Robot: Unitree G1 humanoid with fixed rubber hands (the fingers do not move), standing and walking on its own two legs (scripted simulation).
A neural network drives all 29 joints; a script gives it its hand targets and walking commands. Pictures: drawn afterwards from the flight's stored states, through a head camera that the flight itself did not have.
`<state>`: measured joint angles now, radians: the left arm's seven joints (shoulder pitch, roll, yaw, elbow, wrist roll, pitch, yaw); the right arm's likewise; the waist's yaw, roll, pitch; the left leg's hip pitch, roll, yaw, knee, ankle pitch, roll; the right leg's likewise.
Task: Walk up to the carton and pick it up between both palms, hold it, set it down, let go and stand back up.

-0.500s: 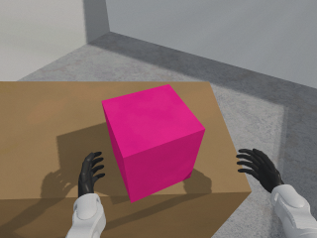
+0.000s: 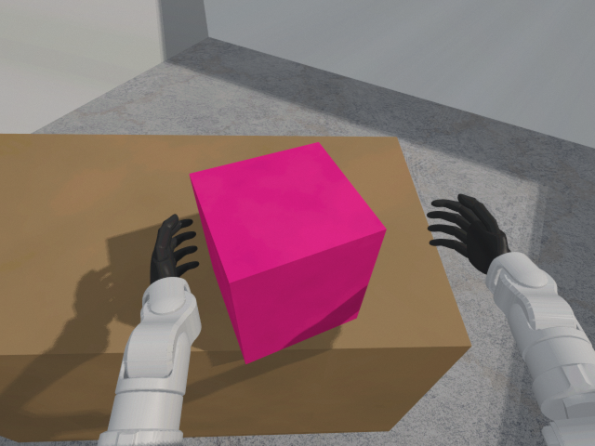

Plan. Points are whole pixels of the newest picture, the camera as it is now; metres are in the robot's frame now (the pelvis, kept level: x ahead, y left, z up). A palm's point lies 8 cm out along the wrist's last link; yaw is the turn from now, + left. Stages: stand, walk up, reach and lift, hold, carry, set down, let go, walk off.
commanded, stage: reach and lift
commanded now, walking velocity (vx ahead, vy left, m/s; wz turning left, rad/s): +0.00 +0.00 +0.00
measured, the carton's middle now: (282, 253) +0.41 +0.03 +0.00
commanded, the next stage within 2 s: none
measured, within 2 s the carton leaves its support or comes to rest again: neither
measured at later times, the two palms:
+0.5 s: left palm (162, 235) +0.34 +0.18 +0.12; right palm (464, 185) +0.41 -0.22 +0.15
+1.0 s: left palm (158, 193) +0.40 +0.19 +0.14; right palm (441, 139) +0.47 -0.19 +0.18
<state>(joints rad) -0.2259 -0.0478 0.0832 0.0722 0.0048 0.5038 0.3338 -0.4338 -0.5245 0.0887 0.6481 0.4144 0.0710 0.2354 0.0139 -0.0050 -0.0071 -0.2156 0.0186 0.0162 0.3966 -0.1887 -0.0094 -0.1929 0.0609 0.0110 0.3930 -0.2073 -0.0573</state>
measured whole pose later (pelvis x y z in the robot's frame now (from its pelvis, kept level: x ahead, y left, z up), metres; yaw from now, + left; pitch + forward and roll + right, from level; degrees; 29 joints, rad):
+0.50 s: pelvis -0.01 -0.01 +0.00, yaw +0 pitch +2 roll +0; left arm -0.53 -0.04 0.18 0.18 -0.03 0.67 0.34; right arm -0.76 -0.53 0.12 0.76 0.41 0.26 0.18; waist 0.07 0.00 -0.02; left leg -0.26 0.03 0.02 0.39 -0.17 -0.02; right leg -0.24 0.07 0.01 0.38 -0.18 -0.06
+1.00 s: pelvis +0.00 +0.00 +0.00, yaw +0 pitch +10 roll +0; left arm -0.77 0.01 0.24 0.44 -0.06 0.60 0.34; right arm -1.01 -0.53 0.14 0.92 0.41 0.27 0.17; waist 0.11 0.01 -0.11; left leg -0.41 0.03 0.02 0.39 -0.16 -0.02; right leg -0.38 0.07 0.01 0.37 -0.17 -0.06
